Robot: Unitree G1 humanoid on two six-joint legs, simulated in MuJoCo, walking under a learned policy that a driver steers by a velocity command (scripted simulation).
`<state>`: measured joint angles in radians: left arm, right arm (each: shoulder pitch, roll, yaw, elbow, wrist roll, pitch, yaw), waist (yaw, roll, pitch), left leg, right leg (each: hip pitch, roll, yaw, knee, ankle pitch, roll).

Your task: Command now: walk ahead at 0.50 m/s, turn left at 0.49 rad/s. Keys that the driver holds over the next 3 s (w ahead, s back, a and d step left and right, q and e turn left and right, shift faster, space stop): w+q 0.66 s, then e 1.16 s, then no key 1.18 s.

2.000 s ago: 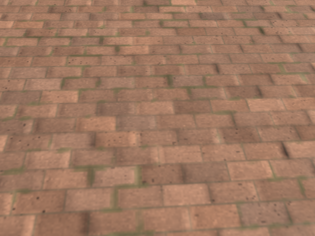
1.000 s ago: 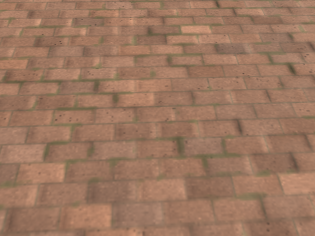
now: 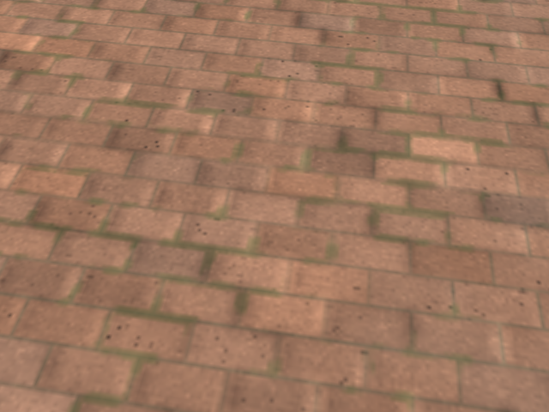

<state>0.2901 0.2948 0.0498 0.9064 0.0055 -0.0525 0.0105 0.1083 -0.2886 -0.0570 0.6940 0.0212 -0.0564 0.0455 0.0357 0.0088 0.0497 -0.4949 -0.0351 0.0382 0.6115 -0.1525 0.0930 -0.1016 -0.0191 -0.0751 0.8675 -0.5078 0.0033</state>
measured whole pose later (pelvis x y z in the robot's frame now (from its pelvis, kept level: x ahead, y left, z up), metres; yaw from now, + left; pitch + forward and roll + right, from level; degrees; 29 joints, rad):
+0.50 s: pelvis +0.29 -0.02 +0.01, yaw +17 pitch +2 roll -1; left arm 0.06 0.27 0.05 0.72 0.01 -0.12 -0.02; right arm 0.38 -0.31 -0.07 0.74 0.03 -0.02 -0.02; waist -0.06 0.03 0.01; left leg -0.22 -0.09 -0.19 0.91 -0.50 0.04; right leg -0.43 0.04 0.01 0.53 -0.13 -0.02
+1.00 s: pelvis +0.48 +0.08 +0.01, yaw +20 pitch +2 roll -1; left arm 0.29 0.30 0.05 0.88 -0.03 -0.03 0.00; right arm 0.05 -0.24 -0.03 0.62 -0.02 -0.03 0.00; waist 0.06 -0.01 0.06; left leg -0.44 0.03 0.03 0.52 -0.12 0.02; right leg -0.35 -0.01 0.03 1.04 -0.61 0.06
